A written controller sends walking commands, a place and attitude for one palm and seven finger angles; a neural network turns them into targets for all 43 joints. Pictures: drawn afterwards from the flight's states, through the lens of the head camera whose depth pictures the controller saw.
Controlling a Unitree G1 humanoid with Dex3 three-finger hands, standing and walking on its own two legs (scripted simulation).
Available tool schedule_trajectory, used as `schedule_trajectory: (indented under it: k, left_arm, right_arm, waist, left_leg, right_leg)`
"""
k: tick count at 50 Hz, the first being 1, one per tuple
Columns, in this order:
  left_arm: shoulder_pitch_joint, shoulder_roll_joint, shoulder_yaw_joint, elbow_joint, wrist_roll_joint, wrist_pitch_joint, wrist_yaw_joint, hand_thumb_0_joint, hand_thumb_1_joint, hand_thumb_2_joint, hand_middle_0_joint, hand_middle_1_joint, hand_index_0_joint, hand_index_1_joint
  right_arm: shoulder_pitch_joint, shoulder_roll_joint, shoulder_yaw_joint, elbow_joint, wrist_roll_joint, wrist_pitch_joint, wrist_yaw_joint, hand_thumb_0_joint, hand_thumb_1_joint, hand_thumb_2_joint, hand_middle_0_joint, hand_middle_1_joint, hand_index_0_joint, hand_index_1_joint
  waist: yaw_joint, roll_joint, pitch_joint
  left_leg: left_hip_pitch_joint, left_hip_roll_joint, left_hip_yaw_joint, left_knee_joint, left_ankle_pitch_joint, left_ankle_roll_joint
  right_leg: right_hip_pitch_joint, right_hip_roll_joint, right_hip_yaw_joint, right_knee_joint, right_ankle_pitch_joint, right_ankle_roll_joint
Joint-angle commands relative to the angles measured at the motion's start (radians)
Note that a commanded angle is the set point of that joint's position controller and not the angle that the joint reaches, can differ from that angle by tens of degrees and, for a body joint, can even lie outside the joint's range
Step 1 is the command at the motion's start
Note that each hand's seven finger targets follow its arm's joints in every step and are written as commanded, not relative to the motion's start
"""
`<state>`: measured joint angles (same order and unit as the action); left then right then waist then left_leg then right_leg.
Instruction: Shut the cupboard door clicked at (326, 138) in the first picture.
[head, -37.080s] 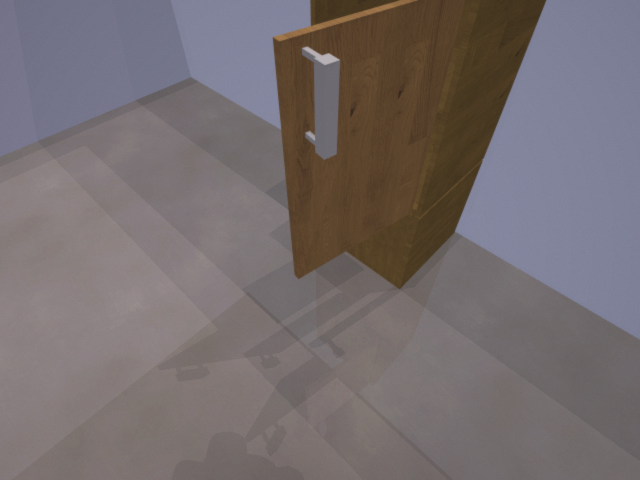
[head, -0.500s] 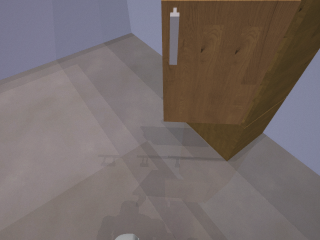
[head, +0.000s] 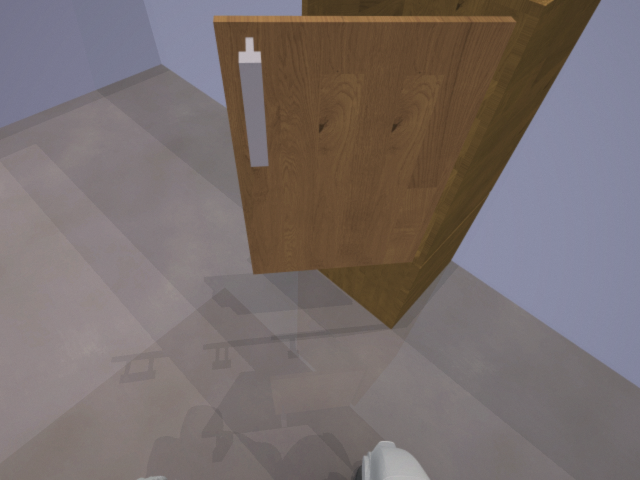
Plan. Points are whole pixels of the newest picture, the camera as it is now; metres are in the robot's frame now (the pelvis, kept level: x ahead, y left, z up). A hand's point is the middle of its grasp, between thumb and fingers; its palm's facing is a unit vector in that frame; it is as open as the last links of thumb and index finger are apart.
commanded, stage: take the last steps up to it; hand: left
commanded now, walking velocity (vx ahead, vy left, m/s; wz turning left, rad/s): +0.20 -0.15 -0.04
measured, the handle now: (254, 105) +0.57 +0.10 +0.14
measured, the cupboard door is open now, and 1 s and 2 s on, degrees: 50 50 50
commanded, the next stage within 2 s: come to a stop and stand still in 0.12 s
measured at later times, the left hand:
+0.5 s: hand (247, 451) +0.19 +0.10 -0.18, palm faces +0.06 -0.98 -0.20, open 7.3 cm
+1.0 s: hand (186, 458) +0.18 +0.19 -0.18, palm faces +0.02 -0.96 -0.28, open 7.4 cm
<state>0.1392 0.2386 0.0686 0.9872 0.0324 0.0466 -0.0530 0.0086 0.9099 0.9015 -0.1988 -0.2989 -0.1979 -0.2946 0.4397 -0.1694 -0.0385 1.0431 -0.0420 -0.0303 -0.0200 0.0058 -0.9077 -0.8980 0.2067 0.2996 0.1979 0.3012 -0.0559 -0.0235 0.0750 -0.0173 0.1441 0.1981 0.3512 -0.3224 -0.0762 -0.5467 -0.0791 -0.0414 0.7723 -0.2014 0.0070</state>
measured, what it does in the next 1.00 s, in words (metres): walks ahead: right foot, then left foot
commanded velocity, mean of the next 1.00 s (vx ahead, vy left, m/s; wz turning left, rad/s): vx -0.08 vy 0.03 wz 0.01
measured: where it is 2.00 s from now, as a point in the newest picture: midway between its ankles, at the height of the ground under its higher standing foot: outside the picture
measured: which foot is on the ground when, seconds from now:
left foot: down 0.00-0.08, up 0.10-0.40, down 0.42-0.64, up 0.66-0.94, down 0.96-1.00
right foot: up 0.00-0.06, down 0.08-1.00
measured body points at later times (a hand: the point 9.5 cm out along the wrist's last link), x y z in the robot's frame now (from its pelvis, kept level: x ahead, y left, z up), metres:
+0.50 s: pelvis +0.15 -0.07 -0.01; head +0.16 -0.07 +0.44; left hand +0.18 +0.15 -0.17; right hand +0.23 -0.30 -0.15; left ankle +0.17 +0.04 -0.74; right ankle +0.12 -0.15 -0.74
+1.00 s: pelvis +0.11 -0.01 -0.01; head +0.11 -0.01 +0.44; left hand +0.17 +0.24 -0.16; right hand +0.19 -0.27 -0.15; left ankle +0.12 +0.08 -0.74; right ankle +0.12 -0.15 -0.74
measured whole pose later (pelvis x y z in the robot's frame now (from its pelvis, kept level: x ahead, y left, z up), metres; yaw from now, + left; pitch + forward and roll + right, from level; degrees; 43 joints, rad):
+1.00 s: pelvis +0.11 -0.01 -0.01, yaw -1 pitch -2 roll +0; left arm 0.25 0.21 0.03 0.94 0.02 0.03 0.06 0.01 0.90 0.90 -0.21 -0.30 -0.21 -0.30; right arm 0.21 -0.21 -0.04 0.91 -0.01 0.02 -0.01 0.01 -0.91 -0.90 0.20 0.30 0.19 0.30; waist 0.00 -0.01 0.04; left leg -0.22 -0.04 0.04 0.57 -0.31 0.04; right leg -0.26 -0.07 -0.04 0.61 -0.31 0.04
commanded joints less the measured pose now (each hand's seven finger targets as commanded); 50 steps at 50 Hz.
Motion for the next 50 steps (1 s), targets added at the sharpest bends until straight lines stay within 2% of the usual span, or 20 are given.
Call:
schedule_trajectory:
  k: [1,3,4,5,6,8,11,18,22,26,29,33,35,39,40,41,42,45,48,50]
  left_arm:
    - [-0.010,0.043,0.004,-0.065,-0.007,-0.042,0.002,0.000,0.900,0.900,-0.200,-0.300,-0.200,-0.300]
    - [0.254,0.110,0.028,0.026,-0.001,-0.064,0.014,0.000,0.900,0.900,-0.200,-0.300,-0.200,-0.300]
    - [0.381,0.214,0.052,0.068,0.005,-0.079,0.029,0.000,0.900,0.900,-0.200,-0.300,-0.200,-0.300]
    - [0.373,0.246,0.051,0.073,-0.015,-0.080,0.038,0.000,0.900,0.900,-0.200,-0.300,-0.200,-0.300]
    - [0.295,0.212,0.045,0.050,-0.020,-0.070,0.050,0.000,0.900,0.900,-0.200,-0.300,-0.200,-0.300]
    - [0.120,0.124,0.020,0.014,-0.014,-0.068,0.059,0.000,0.900,0.900,-0.200,-0.300,-0.200,-0.300]
    - [0.036,0.050,-0.007,0.002,-0.007,-0.086,0.072,0.000,0.900,0.900,-0.200,-0.300,-0.200,-0.300]
    - [0.080,0.044,-0.023,0.048,-0.021,-0.091,0.089,0.000,0.900,0.900,-0.200,-0.300,-0.200,-0.300]
    - [0.131,0.022,-0.020,0.036,-0.028,-0.053,0.107,0.000,0.900,0.900,-0.200,-0.300,-0.200,-0.300]
    - [0.141,0.048,-0.009,0.018,-0.015,-0.035,0.106,0.000,0.900,0.900,-0.200,-0.300,-0.200,-0.300]
    - [0.160,0.064,-0.004,0.007,-0.013,-0.036,0.104,0.000,0.900,0.900,-0.200,-0.300,-0.200,-0.300]
    - [0.143,0.112,0.008,-0.003,0.001,-0.038,0.103,0.000,0.900,0.900,-0.200,-0.300,-0.200,-0.300]
    - [0.113,0.102,0.007,-0.017,0.004,-0.034,0.106,0.000,0.900,0.900,-0.200,-0.300,-0.200,-0.300]
    - [0.111,0.121,0.012,-0.015,0.004,-0.042,0.100,0.000,0.900,0.900,-0.200,-0.300,-0.200,-0.300]
    - [0.222,0.146,-0.005,-0.057,-0.003,-0.061,0.142,0.000,0.900,0.900,-0.200,-0.300,-0.200,-0.300]
    - [0.198,0.179,0.011,-0.081,0.000,-0.070,0.142,0.000,0.900,0.900,-0.200,-0.300,-0.200,-0.300]
    - [0.227,0.160,0.011,-0.094,-0.001,-0.068,0.141,0.000,0.900,0.900,-0.200,-0.300,-0.200,-0.300]
    - [0.153,0.142,0.000,-0.112,-0.010,-0.043,0.135,0.000,0.900,0.900,-0.200,-0.300,-0.200,-0.300]
    - [0.168,0.067,-0.017,-0.124,-0.017,-0.025,0.118,0.000,0.900,0.900,-0.200,-0.300,-0.200,-0.300]
    - [0.158,0.065,-0.023,-0.129,-0.006,-0.030,0.110,0.000,0.900,0.900,-0.200,-0.300,-0.200,-0.300]
  right_arm:
    - [0.002,-0.223,-0.054,-0.035,0.006,-0.009,-0.012,0.000,-0.900,-0.900,0.200,0.300,0.200,0.300]
    - [-0.034,-0.209,-0.051,-0.034,0.020,-0.010,-0.005,0.000,-0.900,-0.900,0.200,0.300,0.200,0.300]
    - [-0.018,-0.128,-0.034,-0.046,0.038,-0.010,0.006,0.000,-0.900,-0.900,0.200,0.300,0.200,0.300]
    - [-0.022,-0.101,-0.022,-0.073,0.043,-0.005,0.000,0.000,-0.900,-0.900,0.200,0.300,0.200,0.300]
    - [-0.060,-0.104,-0.030,-0.081,0.042,0.009,-0.001,0.000,-0.900,-0.900,0.200,0.300,0.200,0.300]
    - [-0.066,-0.105,-0.032,-0.049,0.029,0.015,-0.001,0.000,-0.900,-0.900,0.200,0.300,0.200,0.300]
    - [-0.033,-0.057,-0.019,-0.030,0.015,0.027,0.006,0.000,-0.900,-0.900,0.200,0.300,0.200,0.300]
    - [-0.080,-0.029,0.013,-0.007,0.036,0.032,-0.006,0.000,-0.900,-0.900,0.200,0.300,0.200,0.300]
    - [-0.140,-0.149,-0.017,-0.042,0.024,0.043,-0.022,0.000,-0.900,-0.900,0.200,0.300,0.200,0.300]
    - [-0.193,-0.145,-0.021,-0.072,0.024,0.061,-0.030,0.000,-0.900,-0.900,0.200,0.300,0.200,0.300]
    - [-0.216,-0.153,-0.032,-0.106,0.027,0.067,-0.028,0.000,-0.900,-0.900,0.200,0.300,0.200,0.300]
    - [-0.251,-0.109,-0.036,-0.122,0.030,0.090,-0.014,0.000,-0.900,-0.900,0.200,0.300,0.200,0.300]
    - [-0.284,-0.103,-0.037,-0.122,0.031,0.098,-0.012,0.000,-0.900,-0.900,0.200,0.300,0.200,0.300]
    - [-0.284,-0.082,-0.023,-0.106,0.039,0.078,-0.002,0.000,-0.900,-0.900,0.200,0.300,0.200,0.300]
    - [-0.284,-0.088,-0.023,-0.198,0.046,0.041,-0.009,0.000,-0.900,-0.900,0.200,0.300,0.200,0.300]
    - [-0.274,-0.079,-0.025,-0.214,0.051,0.034,-0.007,0.000,-0.900,-0.900,0.200,0.300,0.200,0.300]
    - [-0.300,-0.067,-0.020,-0.214,0.052,0.025,-0.004,0.000,-0.900,-0.900,0.200,0.300,0.200,0.300]
    - [-0.199,-0.083,-0.016,-0.201,0.048,0.034,-0.001,0.000,-0.900,-0.900,0.200,0.300,0.200,0.300]
    - [-0.207,-0.165,-0.022,-0.217,0.025,0.029,0.002,0.000,-0.900,-0.900,0.200,0.300,0.200,0.300]
    - [-0.223,-0.164,-0.016,-0.225,0.020,0.027,0.001,0.000,-0.900,-0.900,0.200,0.300,0.200,0.300]
  waist:
    - [0.036,0.198,0.007]
    - [0.159,0.049,-0.137]
    - [0.205,-0.252,-0.249]
    - [0.168,-0.300,-0.280]
    - [0.146,-0.179,-0.162]
    - [0.075,-0.187,-0.083]
    - [0.000,-0.060,-0.089]
    - [0.014,-0.033,-0.119]
    - [0.046,0.081,-0.068]
    - [0.060,0.188,-0.051]
    - [0.064,0.080,-0.169]
    - [0.077,-0.135,-0.122]
    - [0.072,-0.109,-0.074]
    - [0.073,-0.116,-0.104]
    - [0.073,-0.119,-0.283]
    - [0.053,-0.076,-0.307]
    - [0.103,-0.101,-0.320]
    - [0.039,-0.124,-0.237]
    - [0.071,0.112,-0.098]
    - [0.070,0.064,-0.004]
  left_leg:
    - [-0.092,0.212,-0.078,-0.002,0.478,0.155]
    - [-0.213,0.108,0.001,0.315,0.446,0.094]
    - [-0.441,-0.049,0.035,0.629,-0.044,0.063]
    - [-0.521,-0.108,-0.087,0.858,-0.348,0.073]
    - [-0.548,-0.072,-0.161,0.917,-0.296,0.092]
    - [-0.532,-0.015,-0.191,0.949,-0.162,0.087]
    - [-0.400,-0.018,-0.170,0.764,-0.096,0.066]
    - [-0.218,-0.086,-0.171,0.184,0.121,0.033]
    - [-0.156,0.069,-0.285,0.138,0.712,0.138]
    - [-0.188,0.076,-0.309,0.120,0.712,0.164]
    - [-0.163,0.046,-0.285,0.196,0.609,0.146]
    - [-0.358,-0.149,-0.200,0.561,-0.212,0.053]
    - [-0.418,-0.144,-0.257,0.710,-0.233,0.052]
    - [-0.383,-0.135,-0.201,0.495,-0.194,0.041]
    - [-0.447,-0.220,-0.142,0.551,-0.290,0.028]
    - [-0.519,-0.211,-0.127,0.474,-0.206,0.044]
    - [-0.489,-0.194,-0.134,0.362,-0.118,0.064]
    - [-0.212,-0.190,-0.151,0.070,0.158,0.071]
    - [-0.210,0.032,-0.339,0.073,0.434,0.157]
    - [-0.306,-0.009,-0.315,0.075,0.380,0.156]
  right_leg:
    - [0.192,0.049,-0.057,-0.166,-0.016,-0.036]
    - [0.562,0.066,-0.033,-0.298,0.054,-0.061]
    - [0.767,-0.175,0.271,-0.397,0.050,-0.146]
    - [0.730,-0.294,0.465,-0.499,0.110,-0.212]
    - [0.603,-0.285,0.411,-0.539,0.037,-0.231]
    - [0.403,-0.234,0.336,-0.565,-0.127,-0.220]
    - [0.285,-0.162,0.132,-0.542,0.111,-0.198]
    - [0.386,-0.145,0.099,-0.387,0.608,-0.162]
    - [0.321,-0.038,0.061,-0.310,0.269,-0.037]
    - [0.336,-0.019,0.064,-0.245,0.243,-0.045]
    - [0.388,-0.058,0.117,-0.270,0.340,-0.072]
    - [0.435,-0.305,0.296,-0.398,0.757,-0.258]
    - [0.403,-0.282,0.253,-0.412,0.676,-0.272]
    - [0.498,-0.212,0.163,-0.368,0.675,-0.221]
    - [0.709,-0.202,0.322,-0.250,1.459,-0.151]
    - [0.862,-0.235,0.242,-0.156,1.494,-0.161]
    - [0.821,-0.216,0.213,-0.122,1.307,-0.158]
    - [0.535,-0.131,0.120,-0.152,0.684,-0.099]
    - [0.298,-0.010,0.040,-0.233,-0.015,-0.015]
    - [0.305,0.013,0.032,-0.259,0.026,-0.017]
